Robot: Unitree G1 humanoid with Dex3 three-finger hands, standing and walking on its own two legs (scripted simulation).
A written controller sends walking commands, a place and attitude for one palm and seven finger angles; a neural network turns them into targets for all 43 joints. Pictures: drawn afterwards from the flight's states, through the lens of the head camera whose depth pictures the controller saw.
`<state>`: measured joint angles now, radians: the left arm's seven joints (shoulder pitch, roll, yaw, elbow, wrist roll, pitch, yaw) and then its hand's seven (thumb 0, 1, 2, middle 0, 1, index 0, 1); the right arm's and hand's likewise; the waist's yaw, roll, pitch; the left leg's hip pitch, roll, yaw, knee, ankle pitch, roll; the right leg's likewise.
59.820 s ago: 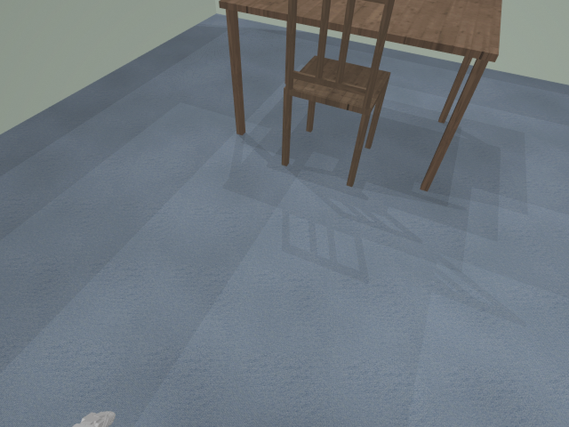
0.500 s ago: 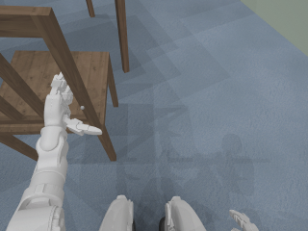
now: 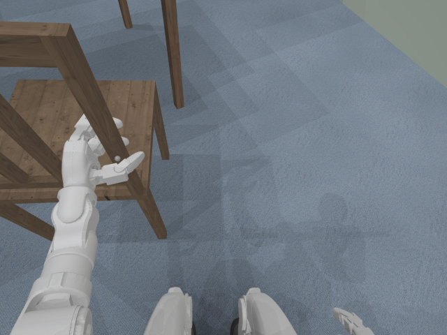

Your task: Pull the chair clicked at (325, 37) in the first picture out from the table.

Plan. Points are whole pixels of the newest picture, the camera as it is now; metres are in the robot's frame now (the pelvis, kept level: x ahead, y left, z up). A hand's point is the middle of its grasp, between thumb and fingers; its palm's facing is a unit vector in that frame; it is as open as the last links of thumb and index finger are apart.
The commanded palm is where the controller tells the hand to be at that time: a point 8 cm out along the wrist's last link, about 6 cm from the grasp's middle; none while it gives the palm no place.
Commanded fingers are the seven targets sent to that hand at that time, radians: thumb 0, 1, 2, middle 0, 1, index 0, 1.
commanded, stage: hook a spindle and tug to test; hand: left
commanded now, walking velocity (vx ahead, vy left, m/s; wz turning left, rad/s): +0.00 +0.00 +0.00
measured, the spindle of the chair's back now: out of the picture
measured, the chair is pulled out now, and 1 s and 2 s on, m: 0.37 0.40 0.48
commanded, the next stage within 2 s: step backward, pulling the chair out in 0.78 s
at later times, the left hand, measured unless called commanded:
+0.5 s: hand (117, 170) +0.39 +0.18 +0.02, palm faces +0.08 -1.00 -0.02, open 6.4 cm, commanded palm +0.36 +0.23 +0.02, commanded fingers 0.00 0.90 0.90 -0.50 -1.45 -0.50 -1.45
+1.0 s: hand (115, 175) +0.38 +0.18 +0.03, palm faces +0.11 -0.99 -0.13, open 6.1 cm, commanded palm +0.35 +0.23 +0.02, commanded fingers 0.00 0.90 0.90 -0.50 -1.45 -0.50 -1.45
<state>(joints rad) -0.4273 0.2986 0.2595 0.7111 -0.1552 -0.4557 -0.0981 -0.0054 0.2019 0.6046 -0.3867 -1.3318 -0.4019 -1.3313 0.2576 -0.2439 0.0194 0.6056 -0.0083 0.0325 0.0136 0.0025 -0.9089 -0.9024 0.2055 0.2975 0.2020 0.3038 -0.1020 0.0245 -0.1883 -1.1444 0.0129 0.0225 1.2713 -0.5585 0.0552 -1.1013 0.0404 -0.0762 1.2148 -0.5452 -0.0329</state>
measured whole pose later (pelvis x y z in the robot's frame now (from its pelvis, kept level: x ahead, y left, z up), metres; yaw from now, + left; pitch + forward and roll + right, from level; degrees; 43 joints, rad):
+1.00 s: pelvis +0.01 +0.00 +0.03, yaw +1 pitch +17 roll -2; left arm -0.25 0.27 0.15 0.53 -0.09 -0.23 0.03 0.02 0.63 0.82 -0.32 -1.34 -0.36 -1.41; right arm 0.24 -0.21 0.02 0.55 0.05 0.12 -0.06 0.00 -0.91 -0.90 0.20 0.30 0.20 0.30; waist -0.08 0.00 -0.10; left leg -0.89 -0.01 0.04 1.10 -0.51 0.06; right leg -0.86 0.02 -0.05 1.07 -0.51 -0.02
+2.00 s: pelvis -0.04 +0.00 +0.10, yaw +1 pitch +3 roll -1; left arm -0.36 0.20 0.04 1.00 -0.08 -0.25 0.12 0.03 0.64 0.72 -0.18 -0.99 -0.50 -1.45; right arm 0.26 -0.26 0.02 0.67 0.08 0.07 -0.15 0.00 -0.91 -0.90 0.20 0.30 0.20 0.30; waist -0.05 -0.01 0.05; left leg -0.44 -0.02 0.04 0.58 -0.20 0.05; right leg -0.41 0.03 -0.04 0.55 -0.20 -0.02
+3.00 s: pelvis -0.04 -0.01 +0.11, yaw +1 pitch +1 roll -1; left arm -0.31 0.22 0.06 0.87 -0.06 -0.18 0.12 0.03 0.62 0.74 -0.18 -1.01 -0.50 -1.45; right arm 0.23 -0.20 0.06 0.66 0.06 0.04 -0.14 0.00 -0.91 -0.90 0.21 0.30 0.20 0.30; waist -0.04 -0.03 0.10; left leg -0.37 -0.01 0.03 0.55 -0.20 0.04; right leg -0.34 0.04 -0.05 0.52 -0.20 -0.04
